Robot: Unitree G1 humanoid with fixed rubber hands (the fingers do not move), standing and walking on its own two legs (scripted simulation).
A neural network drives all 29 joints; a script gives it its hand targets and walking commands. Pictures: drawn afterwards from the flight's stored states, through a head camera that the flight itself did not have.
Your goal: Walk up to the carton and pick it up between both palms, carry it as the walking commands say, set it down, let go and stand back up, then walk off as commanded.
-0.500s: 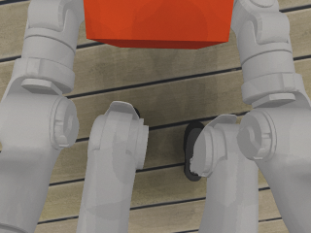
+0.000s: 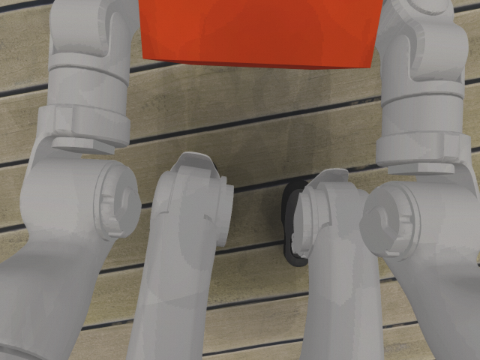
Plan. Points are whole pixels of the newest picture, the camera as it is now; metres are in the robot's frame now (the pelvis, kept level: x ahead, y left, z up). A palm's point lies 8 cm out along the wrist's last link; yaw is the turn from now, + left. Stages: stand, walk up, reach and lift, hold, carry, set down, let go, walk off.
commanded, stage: reach and lift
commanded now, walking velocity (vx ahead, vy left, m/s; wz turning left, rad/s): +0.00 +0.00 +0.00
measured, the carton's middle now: out of the picture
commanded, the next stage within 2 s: none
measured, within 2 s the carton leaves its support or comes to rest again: neither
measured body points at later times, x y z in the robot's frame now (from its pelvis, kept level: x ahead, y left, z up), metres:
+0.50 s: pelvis -0.02 +0.00 +0.05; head +0.33 +0.04 +0.31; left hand +0.53 +0.21 -0.07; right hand +0.56 -0.09 -0.06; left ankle +0.14 +0.12 -0.38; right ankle +0.12 -0.12 -0.38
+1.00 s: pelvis -0.02 -0.01 +0.10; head +0.31 +0.04 +0.39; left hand +0.51 +0.21 +0.00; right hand +0.54 -0.09 +0.01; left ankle +0.14 +0.12 -0.38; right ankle +0.12 -0.12 -0.38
